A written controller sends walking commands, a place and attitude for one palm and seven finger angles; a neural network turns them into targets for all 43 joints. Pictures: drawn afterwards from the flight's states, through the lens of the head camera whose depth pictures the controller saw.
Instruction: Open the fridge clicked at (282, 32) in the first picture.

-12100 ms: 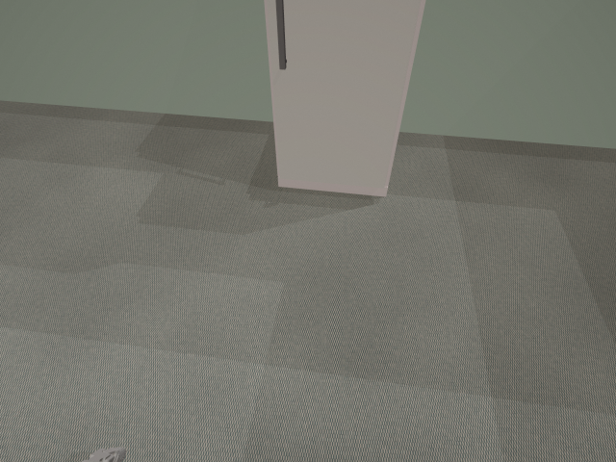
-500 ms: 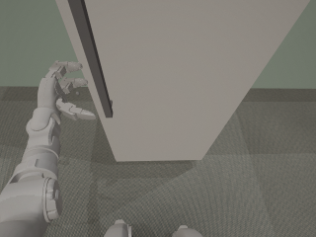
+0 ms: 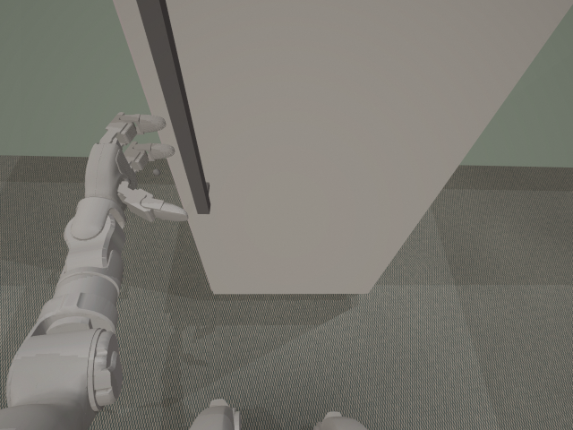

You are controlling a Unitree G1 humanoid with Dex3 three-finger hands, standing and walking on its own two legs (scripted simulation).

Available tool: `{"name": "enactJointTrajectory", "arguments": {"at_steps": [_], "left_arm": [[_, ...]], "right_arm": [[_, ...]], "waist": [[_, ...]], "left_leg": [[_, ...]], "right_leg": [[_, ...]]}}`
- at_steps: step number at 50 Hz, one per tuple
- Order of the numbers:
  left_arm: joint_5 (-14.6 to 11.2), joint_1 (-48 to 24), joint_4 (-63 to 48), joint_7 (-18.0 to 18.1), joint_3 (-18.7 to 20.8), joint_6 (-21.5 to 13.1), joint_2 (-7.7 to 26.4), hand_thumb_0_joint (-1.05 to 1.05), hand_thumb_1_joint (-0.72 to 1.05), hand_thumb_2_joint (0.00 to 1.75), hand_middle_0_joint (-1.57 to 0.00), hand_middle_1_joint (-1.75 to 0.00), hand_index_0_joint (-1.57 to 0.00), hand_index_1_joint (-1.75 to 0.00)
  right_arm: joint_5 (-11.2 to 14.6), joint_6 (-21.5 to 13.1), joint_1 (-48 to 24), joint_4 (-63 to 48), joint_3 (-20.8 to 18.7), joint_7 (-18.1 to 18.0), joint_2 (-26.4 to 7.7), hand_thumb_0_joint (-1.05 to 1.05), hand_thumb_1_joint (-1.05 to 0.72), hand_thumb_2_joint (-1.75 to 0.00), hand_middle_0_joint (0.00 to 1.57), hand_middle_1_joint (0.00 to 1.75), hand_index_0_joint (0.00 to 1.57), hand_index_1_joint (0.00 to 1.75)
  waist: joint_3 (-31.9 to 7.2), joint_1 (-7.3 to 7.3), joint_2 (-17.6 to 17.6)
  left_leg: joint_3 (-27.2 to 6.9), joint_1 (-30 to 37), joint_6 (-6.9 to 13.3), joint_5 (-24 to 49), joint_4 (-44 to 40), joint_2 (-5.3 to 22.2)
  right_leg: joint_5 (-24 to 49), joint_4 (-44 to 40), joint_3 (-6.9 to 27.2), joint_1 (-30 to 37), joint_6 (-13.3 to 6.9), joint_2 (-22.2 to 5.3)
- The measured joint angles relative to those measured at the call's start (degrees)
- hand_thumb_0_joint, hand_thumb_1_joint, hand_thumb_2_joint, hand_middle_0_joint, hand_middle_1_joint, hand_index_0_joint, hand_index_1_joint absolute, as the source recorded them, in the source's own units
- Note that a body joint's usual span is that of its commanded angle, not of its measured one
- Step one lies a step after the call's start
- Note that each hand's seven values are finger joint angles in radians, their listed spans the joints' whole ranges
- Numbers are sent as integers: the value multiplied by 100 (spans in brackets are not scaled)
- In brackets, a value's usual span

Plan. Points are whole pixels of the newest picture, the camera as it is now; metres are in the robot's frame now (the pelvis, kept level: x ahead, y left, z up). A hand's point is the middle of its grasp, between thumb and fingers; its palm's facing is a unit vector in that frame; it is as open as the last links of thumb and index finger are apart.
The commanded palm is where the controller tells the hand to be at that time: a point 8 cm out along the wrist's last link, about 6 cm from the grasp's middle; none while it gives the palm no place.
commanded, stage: feel for the door with the fingertips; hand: left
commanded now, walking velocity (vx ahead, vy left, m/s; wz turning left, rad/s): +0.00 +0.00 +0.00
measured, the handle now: (178, 87) +0.51 +0.13 +0.18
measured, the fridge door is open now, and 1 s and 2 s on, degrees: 0 0 0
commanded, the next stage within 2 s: slide the fingers in behind the handle in 0.34 s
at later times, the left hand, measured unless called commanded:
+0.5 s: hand (170, 165) +0.46 +0.16 +0.08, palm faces +0.00 -1.00 -0.01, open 13.7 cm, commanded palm +0.44 +0.20 +0.08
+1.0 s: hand (180, 174) +0.45 +0.14 +0.08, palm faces -0.01 -1.00 +0.00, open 14.0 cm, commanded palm +0.42 +0.19 +0.08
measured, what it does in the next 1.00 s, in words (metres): stands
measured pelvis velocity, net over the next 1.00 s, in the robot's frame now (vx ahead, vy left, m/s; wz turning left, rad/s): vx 0.00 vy -0.01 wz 0.00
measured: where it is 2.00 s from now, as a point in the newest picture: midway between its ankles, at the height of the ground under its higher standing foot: outside the picture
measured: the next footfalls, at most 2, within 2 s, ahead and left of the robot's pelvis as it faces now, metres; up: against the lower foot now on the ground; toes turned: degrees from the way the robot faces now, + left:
none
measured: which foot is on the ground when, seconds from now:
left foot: down 0.00-1.00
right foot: down 0.00-1.00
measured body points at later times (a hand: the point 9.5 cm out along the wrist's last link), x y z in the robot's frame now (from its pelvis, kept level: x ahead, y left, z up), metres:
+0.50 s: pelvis -0.01 +0.00 -0.01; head +0.08 +0.01 +0.44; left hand +0.46 +0.21 +0.08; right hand +0.03 -0.27 -0.12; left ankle +0.03 +0.11 -0.68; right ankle -0.02 -0.12 -0.68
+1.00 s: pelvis +0.00 -0.01 +0.00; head +0.07 +0.00 +0.44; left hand +0.44 +0.20 +0.08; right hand +0.05 -0.27 -0.12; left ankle +0.03 +0.11 -0.68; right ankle -0.02 -0.12 -0.68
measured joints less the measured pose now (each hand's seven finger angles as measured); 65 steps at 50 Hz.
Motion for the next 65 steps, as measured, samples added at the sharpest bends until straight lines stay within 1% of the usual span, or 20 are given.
{"name": "enactJointTrajectory", "arguments": {"at_steps": [4, 9, 15, 19, 27, 39, 45, 51, 57, 65], "left_arm": [[86, -47, 39, 173, -52, 36, -95, -2, -50, 30, -30, -120, -30, -120], [154, -18, -77, 370, -93, -63, -232, -2, -50, 30, -30, -120, -30, -120], [263, -224, 200, 497, -76, -54, -195, -2, -50, 30, -30, -120, -30, -120], [280, -407, 436, 468, -24, -97, -103, -2, -50, 30, -31, -121, -31, -121], [274, -696, 672, 426, -41, -182, 13, -2, -50, 30, -36, -125, -36, -124], [205, -275, 300, 398, -6, -98, -68, -2, -50, 30, -31, -121, -31, -121], [159, -5, -37, 483, -150, -126, -253, -2, -50, 30, -30, -120, -30, -120], [193, 41, -83, 577, -233, -75, -384, -2, -50, 30, -30, -120, -30, -120], [184, 135, -251, 654, -371, -119, -522, -2, -50, 30, -30, -120, -30, -120], [232, 208, -340, 790, -457, -87, -656, -2, -50, 30, -30, -120, -30, -120]], "right_arm": [[-19, -10, 1, -22, 4, 25, 16, 0, -90, -90, 20, 30, 20, 30], [-47, -36, 11, -16, -8, 73, 54, 0, -90, -90, 20, 30, 20, 30], [-57, -26, 6, 4, 30, 81, 69, 0, -90, -90, 20, 30, 20, 30], [-65, -48, 26, 22, 44, 61, 60, 0, -90, -90, 20, 30, 20, 30], [-81, -96, 89, 141, 14, 40, 6, 0, -90, -90, 20, 30, 20, 30], [-47, -9, 142, 18, -11, 55, -18, 0, -90, -90, 20, 30, 20, 30], [-33, -5, 98, -17, -35, 79, 19, 0, -90, -90, 20, 30, 20, 30], [-43, -13, -36, -26, -21, 96, 54, 0, -90, -90, 20, 30, 20, 30], [-51, -44, -107, -48, -42, 132, 66, 0, -90, -90, 20, 30, 20, 30], [-67, -47, -134, -56, -52, 150, 64, 0, -90, -90, 20, 30, 20, 30]], "waist": [[14, -30, 8], [-2, -37, 15], [13, -72, 34], [36, -93, 41], [64, -101, 35], [31, -131, 34], [9, -53, 46], [-5, -5, 48], [-30, 56, 63], [-33, 74, 60]], "left_leg": [[6, -16, 9, 1, 17, -9], [35, -22, 13, -1, 29, -5], [34, -33, 11, 10, 41, -8], [17, -92, 4, 32, 54, -8], [-65, -300, -17, 66, 140, -13], [-13, -150, -34, 58, 49, 32], [0, -28, -40, 37, -3, 20], [-5, 37, -41, 23, -22, -2], [2, 87, -48, 8, -31, -13], [0, 121, -58, 20, -49, -26]], "right_leg": [[-3, 25, 6, -19, 8, -10], [-2, 53, 38, -46, 13, -10], [-3, 86, 40, -66, 9, -12], [6, 109, 24, -123, -1, -11], [5, 200, -52, -300, -31, -11], [28, 109, 9, -186, -46, 37], [9, 59, 23, -69, -43, 30], [-19, 54, 18, -4, -41, 11], [-41, 59, 27, 39, -43, 2], [-51, 73, 27, 59, -52, -8]]}}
